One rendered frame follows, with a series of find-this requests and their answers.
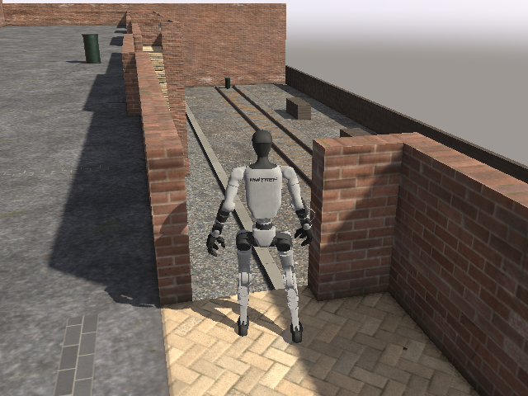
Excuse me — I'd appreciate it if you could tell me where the robot foot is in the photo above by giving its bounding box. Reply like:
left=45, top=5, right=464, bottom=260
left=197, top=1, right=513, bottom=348
left=290, top=321, right=303, bottom=343
left=238, top=316, right=249, bottom=337

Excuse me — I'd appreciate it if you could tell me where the robot right upper arm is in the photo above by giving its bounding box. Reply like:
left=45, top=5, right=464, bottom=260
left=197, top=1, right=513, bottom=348
left=280, top=165, right=304, bottom=211

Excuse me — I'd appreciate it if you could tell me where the robot left forearm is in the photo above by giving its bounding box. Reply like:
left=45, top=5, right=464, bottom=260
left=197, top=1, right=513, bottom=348
left=210, top=200, right=229, bottom=238

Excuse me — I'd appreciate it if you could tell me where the robot right forearm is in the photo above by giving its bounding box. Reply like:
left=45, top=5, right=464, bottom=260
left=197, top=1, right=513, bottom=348
left=295, top=197, right=312, bottom=230

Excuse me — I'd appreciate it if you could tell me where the right robot foot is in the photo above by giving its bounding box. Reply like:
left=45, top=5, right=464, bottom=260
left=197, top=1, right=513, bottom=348
left=290, top=321, right=303, bottom=343

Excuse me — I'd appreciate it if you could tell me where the right robot hand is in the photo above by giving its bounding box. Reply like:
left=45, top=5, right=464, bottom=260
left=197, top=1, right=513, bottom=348
left=295, top=227, right=314, bottom=247

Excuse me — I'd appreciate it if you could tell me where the robot left upper arm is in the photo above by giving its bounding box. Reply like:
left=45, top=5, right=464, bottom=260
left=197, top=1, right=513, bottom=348
left=222, top=167, right=246, bottom=213

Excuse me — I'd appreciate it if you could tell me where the left robot foot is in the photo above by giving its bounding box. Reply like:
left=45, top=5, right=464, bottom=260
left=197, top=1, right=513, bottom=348
left=238, top=316, right=249, bottom=337

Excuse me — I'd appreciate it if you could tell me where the left robot hand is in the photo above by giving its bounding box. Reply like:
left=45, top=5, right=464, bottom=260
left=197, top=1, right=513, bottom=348
left=206, top=234, right=225, bottom=257

